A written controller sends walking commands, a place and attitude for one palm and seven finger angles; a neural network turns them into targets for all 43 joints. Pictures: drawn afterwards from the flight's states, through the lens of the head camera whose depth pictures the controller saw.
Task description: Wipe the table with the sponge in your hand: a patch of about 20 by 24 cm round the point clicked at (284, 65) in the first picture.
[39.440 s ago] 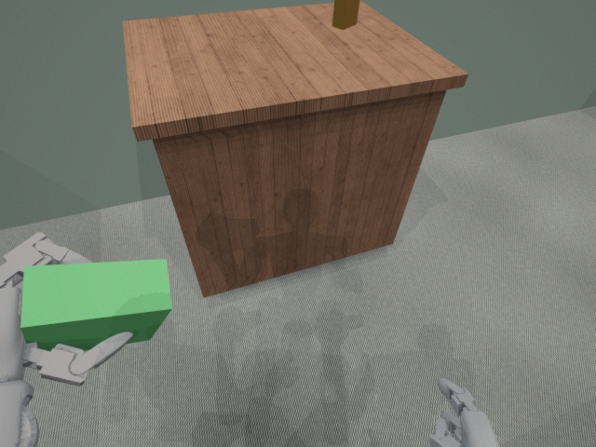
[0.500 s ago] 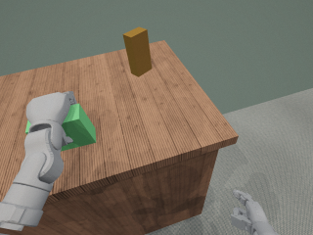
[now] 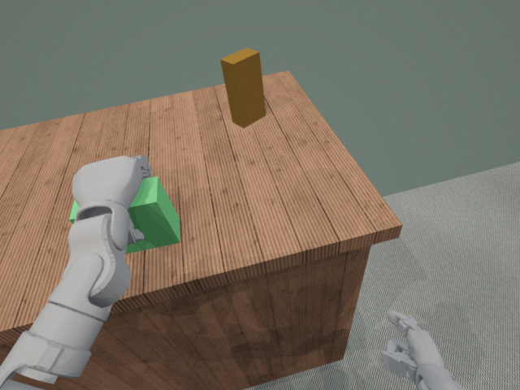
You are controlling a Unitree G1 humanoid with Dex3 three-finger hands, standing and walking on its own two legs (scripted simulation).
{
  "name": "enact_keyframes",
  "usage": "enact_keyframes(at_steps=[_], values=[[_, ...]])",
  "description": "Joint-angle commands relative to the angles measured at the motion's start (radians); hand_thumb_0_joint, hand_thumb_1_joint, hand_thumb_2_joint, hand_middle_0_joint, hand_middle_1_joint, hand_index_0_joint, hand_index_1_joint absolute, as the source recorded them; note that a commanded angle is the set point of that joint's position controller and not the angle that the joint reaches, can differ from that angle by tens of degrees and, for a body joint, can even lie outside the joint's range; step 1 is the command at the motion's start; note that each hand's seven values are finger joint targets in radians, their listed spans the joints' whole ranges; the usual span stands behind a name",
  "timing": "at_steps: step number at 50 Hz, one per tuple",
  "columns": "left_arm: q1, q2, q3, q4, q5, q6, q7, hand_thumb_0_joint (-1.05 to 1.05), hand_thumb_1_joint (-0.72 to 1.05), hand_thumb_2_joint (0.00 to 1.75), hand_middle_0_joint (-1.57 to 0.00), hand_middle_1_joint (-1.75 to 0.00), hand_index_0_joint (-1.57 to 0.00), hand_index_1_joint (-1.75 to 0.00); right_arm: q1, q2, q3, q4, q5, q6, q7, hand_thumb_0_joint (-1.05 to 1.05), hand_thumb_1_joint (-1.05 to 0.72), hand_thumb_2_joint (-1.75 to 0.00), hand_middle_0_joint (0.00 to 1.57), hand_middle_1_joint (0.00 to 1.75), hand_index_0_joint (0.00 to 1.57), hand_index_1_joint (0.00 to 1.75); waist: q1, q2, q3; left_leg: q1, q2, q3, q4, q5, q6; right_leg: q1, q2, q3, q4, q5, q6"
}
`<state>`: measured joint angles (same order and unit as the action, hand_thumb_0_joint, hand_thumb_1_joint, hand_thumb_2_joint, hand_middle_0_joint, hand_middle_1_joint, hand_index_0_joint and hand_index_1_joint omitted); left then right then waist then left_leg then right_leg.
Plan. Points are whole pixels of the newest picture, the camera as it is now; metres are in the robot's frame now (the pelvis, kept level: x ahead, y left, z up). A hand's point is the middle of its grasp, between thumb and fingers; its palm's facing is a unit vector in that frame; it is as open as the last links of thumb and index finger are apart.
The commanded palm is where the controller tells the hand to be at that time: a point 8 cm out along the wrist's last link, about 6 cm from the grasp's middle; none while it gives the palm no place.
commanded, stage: slide across to the third lane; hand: left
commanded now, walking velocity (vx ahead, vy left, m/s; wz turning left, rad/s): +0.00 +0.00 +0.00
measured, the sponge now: (135, 225) +0.33 +0.26 +0.10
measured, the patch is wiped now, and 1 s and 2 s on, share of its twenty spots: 0.60 0.65 0.85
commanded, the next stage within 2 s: wipe forward along the third lane in 0.36 s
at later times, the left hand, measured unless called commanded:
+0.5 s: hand (165, 199) +0.34 +0.19 +0.15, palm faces +0.06 -0.04 -1.00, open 9.7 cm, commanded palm +0.32 +0.19 +0.20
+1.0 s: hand (171, 181) +0.38 +0.20 +0.15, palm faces -0.03 -0.02 -1.00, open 9.6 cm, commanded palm +0.37 +0.20 +0.18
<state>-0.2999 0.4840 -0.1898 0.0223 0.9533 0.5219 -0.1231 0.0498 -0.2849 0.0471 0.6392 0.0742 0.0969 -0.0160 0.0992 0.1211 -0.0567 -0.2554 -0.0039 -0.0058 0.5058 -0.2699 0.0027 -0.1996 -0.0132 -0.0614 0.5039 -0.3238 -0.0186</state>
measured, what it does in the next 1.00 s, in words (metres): stands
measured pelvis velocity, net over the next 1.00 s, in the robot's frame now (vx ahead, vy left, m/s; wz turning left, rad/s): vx -0.02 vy -0.03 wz -0.01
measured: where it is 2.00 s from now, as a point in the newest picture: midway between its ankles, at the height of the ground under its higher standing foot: outside the picture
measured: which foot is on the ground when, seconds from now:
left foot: down 0.00-1.00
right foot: down 0.00-1.00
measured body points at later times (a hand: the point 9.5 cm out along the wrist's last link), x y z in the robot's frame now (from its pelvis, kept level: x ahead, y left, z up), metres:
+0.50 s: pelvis -0.01 -0.02 +0.00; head -0.03 -0.07 +0.45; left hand +0.33 +0.19 +0.20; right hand +0.23 -0.21 -0.09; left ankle +0.00 +0.12 -0.74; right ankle -0.04 -0.11 -0.74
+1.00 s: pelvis -0.02 -0.03 +0.00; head -0.03 -0.07 +0.45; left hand +0.38 +0.20 +0.20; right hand +0.13 -0.28 -0.13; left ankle +0.00 +0.12 -0.74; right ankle -0.04 -0.11 -0.74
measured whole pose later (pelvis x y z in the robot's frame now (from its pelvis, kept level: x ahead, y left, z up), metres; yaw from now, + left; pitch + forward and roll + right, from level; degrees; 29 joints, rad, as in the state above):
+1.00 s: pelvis -0.02 -0.03 +0.00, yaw -1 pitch +2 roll +1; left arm -0.67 0.42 -0.20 0.59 0.95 0.38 -0.08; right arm 0.16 -0.30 0.02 0.75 0.08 0.09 -0.06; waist 0.03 0.10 -0.07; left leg -0.27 0.03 -0.01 0.45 -0.21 -0.02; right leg -0.24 0.02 -0.06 0.48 -0.28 -0.06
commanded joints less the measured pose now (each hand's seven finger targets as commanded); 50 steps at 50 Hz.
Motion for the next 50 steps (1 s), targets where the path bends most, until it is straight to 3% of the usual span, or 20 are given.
enact_keyframes(at_steps=[1,8,11,13,15,18,19,22,23,24,26,28,32,33,37,38,39,43,46,50], values=[[-0.260,0.036,-0.006,-0.146,-0.047,-0.058,0.000,0.00,0.10,1.30,-1.20,-1.60,-1.20,-1.60,-0.193,-0.078,-0.030,-0.157,0.001,-0.059,-0.002,0.00,-0.90,-0.90,0.20,0.30,0.20,0.30,-0.029,-0.154,-0.182,0.131,-0.021,-0.005,-0.044,0.296,0.038,0.023,0.038,0.011,-0.059,0.353,-0.035],[-0.390,0.077,0.031,-0.189,-0.041,-0.030,0.058,0.00,0.10,1.30,-1.20,-1.60,-1.20,-1.60,-0.247,-0.069,-0.022,-0.148,-0.001,-0.073,-0.002,0.00,-0.90,-0.90,0.20,0.30,0.20,0.30,-0.007,-0.119,-0.232,0.166,-0.027,0.003,-0.059,0.329,0.029,0.067,0.039,0.030,-0.065,0.385,-0.046],[-0.419,-0.002,-0.042,-0.127,-0.039,-0.007,0.065,0.00,0.10,1.30,-1.20,-1.60,-1.20,-1.60,-0.240,-0.064,-0.022,-0.128,0.001,-0.071,0.003,0.00,-0.90,-0.90,0.20,0.30,0.20,0.30,-0.016,-0.143,-0.213,0.165,-0.027,0.008,-0.065,0.320,0.026,0.053,0.035,0.017,-0.071,0.369,-0.042],[-0.430,0.043,-0.002,-0.129,-0.035,0.010,0.070,0.00,0.10,1.30,-1.20,-1.60,-1.20,-1.60,-0.265,-0.067,-0.019,-0.132,0.002,-0.071,0.002,0.00,-0.90,-0.90,0.20,0.30,0.20,0.30,-0.008,-0.147,-0.227,0.167,-0.028,0.013,-0.069,0.304,0.029,0.067,0.036,0.032,-0.075,0.371,-0.044],[-0.455,0.010,-0.037,-0.102,-0.030,0.019,0.069,0.00,0.10,1.30,-1.20,-1.60,-1.20,-1.60,-0.258,-0.063,-0.018,-0.126,0.002,-0.071,0.002,0.00,-0.90,-0.90,0.20,0.30,0.20,0.30,-0.013,-0.173,-0.240,0.162,-0.031,0.017,-0.066,0.312,0.030,0.077,0.030,0.026,-0.073,0.386,-0.040],[-0.476,0.044,-0.009,-0.079,-0.022,0.035,0.071,0.00,0.10,1.30,-1.20,-1.60,-1.20,-1.60,-0.271,-0.066,-0.016,-0.124,0.004,-0.062,0.000,0.00,-0.90,-0.90,0.20,0.30,0.20,0.30,-0.009,-0.143,-0.238,0.158,-0.029,0.020,-0.078,0.284,0.026,0.076,0.032,0.038,-0.080,0.352,-0.042],[-0.521,-0.018,-0.070,-0.073,-0.031,0.035,0.067,0.00,0.10,1.30,-1.20,-1.60,-1.20,-1.60,-0.270,-0.057,-0.011,-0.129,0.007,-0.069,0.000,0.00,-0.90,-0.90,0.20,0.30,0.20,0.30,-0.020,-0.160,-0.232,0.157,-0.035,0.024,-0.072,0.283,0.030,0.068,0.028,0.028,-0.079,0.352,-0.038],[-0.561,-0.001,-0.060,-0.009,-0.031,0.037,0.065,0.00,0.10,1.30,-1.20,-1.60,-1.20,-1.60,-0.259,-0.063,-0.016,-0.113,0.008,-0.066,-0.007,0.00,-0.90,-0.90,0.20,0.30,0.20,0.30,-0.026,-0.167,-0.214,0.150,-0.034,0.025,-0.077,0.248,0.032,0.055,0.026,0.035,-0.091,0.329,-0.033],[-0.556,0.052,-0.006,-0.007,-0.026,0.031,0.069,0.00,0.10,1.30,-1.20,-1.60,-1.20,-1.60,-0.258,-0.067,-0.016,-0.118,0.007,-0.069,-0.009,0.00,-0.90,-0.90,0.20,0.30,0.20,0.30,-0.018,-0.161,-0.233,0.153,-0.032,0.023,-0.082,0.243,0.031,0.066,0.029,0.044,-0.093,0.320,-0.037],[-0.563,0.031,-0.028,0.026,-0.023,0.030,0.069,0.00,0.10,1.30,-1.20,-1.60,-1.20,-1.60,-0.250,-0.067,-0.015,-0.114,0.006,-0.071,-0.015,0.00,-0.90,-0.90,0.20,0.30,0.20,0.30,-0.022,-0.180,-0.235,0.147,-0.037,0.032,-0.076,0.244,0.033,0.069,0.024,0.040,-0.091,0.326,-0.033],[-0.587,0.056,-0.008,0.123,-0.012,0.028,0.066,0.00,0.10,1.30,-1.20,-1.60,-1.20,-1.60,-0.226,-0.077,-0.017,-0.090,0.007,-0.063,-0.020,0.00,-0.90,-0.90,0.20,0.30,0.20,0.30,-0.037,-0.189,-0.184,0.123,-0.032,0.034,-0.082,0.215,0.031,0.041,0.023,0.044,-0.104,0.306,-0.029],[-0.610,0.091,0.021,0.138,-0.004,0.011,0.063,0.00,0.10,1.30,-1.20,-1.60,-1.20,-1.60,-0.214,-0.079,-0.017,-0.098,0.006,-0.065,-0.025,0.00,-0.90,-0.90,0.20,0.30,0.20,0.30,-0.034,-0.166,-0.199,0.123,-0.034,0.030,-0.090,0.207,0.031,0.049,0.025,0.048,-0.108,0.293,-0.033],[-0.610,0.075,0.004,0.222,0.010,-0.022,0.050,0.00,0.10,1.30,-1.20,-1.60,-1.20,-1.60,-0.173,-0.086,-0.027,-0.087,0.004,-0.058,-0.031,0.00,-0.90,-0.90,0.20,0.30,0.20,0.30,-0.047,-0.178,-0.192,0.104,-0.038,0.041,-0.077,0.215,0.036,0.050,0.022,0.048,-0.107,0.329,-0.027],[-0.595,0.114,0.048,0.235,0.005,-0.034,0.048,0.00,0.10,1.30,-1.20,-1.60,-1.20,-1.60,-0.167,-0.087,-0.028,-0.097,0.004,-0.060,-0.033,0.00,-0.90,-0.90,0.20,0.30,0.20,0.30,-0.042,-0.196,-0.203,0.097,-0.035,0.033,-0.084,0.207,0.036,0.059,0.025,0.055,-0.116,0.317,-0.026],[-0.626,0.102,0.027,0.290,0.015,-0.075,0.050,0.00,0.10,1.30,-1.20,-1.60,-1.20,-1.60,-0.124,-0.096,-0.040,-0.084,0.004,-0.059,-0.036,0.00,-0.90,-0.90,0.20,0.30,0.20,0.30,-0.054,-0.167,-0.194,0.088,-0.038,0.042,-0.075,0.200,0.039,0.041,0.023,0.052,-0.114,0.321,-0.025],[-0.621,0.130,0.061,0.296,0.015,-0.086,0.054,0.00,0.10,1.30,-1.20,-1.60,-1.20,-1.60,-0.119,-0.094,-0.039,-0.089,0.005,-0.059,-0.035,0.00,-0.90,-0.90,0.20,0.30,0.20,0.30,-0.050,-0.170,-0.196,0.083,-0.037,0.033,-0.085,0.201,0.038,0.046,0.027,0.054,-0.121,0.314,-0.027],[-0.625,0.096,0.026,0.317,0.014,-0.092,0.056,0.00,0.10,1.30,-1.20,-1.60,-1.20,-1.60,-0.112,-0.097,-0.043,-0.085,0.005,-0.060,-0.037,0.00,-0.90,-0.90,0.20,0.30,0.20,0.30,-0.058,-0.181,-0.186,0.084,-0.038,0.041,-0.080,0.191,0.041,0.036,0.026,0.050,-0.118,0.301,-0.023],[-0.669,0.147,0.066,0.409,0.019,-0.118,0.068,0.00,0.10,1.30,-1.20,-1.60,-1.20,-1.60,-0.073,-0.107,-0.049,-0.064,0.007,-0.060,-0.043,0.00,-0.90,-0.90,0.20,0.30,0.20,0.30,-0.068,-0.190,-0.159,0.054,-0.034,0.035,-0.092,0.143,0.039,0.004,0.029,0.061,-0.140,0.239,-0.021],[-0.705,0.113,0.029,0.464,0.029,-0.137,0.077,0.00,0.10,1.30,-1.20,-1.60,-1.20,-1.60,-0.044,-0.110,-0.058,-0.049,0.008,-0.061,-0.045,0.00,-0.90,-0.90,0.20,0.30,0.20,0.30,-0.080,-0.193,-0.161,0.050,-0.037,0.041,-0.084,0.134,0.042,-0.012,0.029,0.057,-0.136,0.231,-0.018],[-0.752,0.147,0.048,0.580,0.039,-0.163,0.090,0.00,0.10,1.30,-1.20,-1.60,-1.20,-1.60,-0.001,-0.119,-0.063,-0.026,0.008,-0.058,-0.048,0.00,-0.90,-0.90,0.20,0.30,0.20,0.30,-0.093,-0.208,-0.155,0.023,-0.033,0.039,-0.082,0.111,0.043,-0.030,0.028,0.064,-0.140,0.206,-0.014]])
